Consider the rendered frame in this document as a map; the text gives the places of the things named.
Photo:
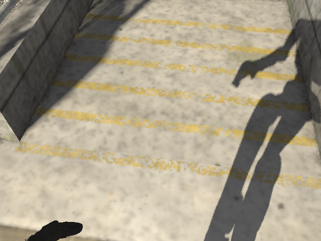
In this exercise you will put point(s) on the left robot hand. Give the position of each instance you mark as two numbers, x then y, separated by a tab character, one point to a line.
56	230

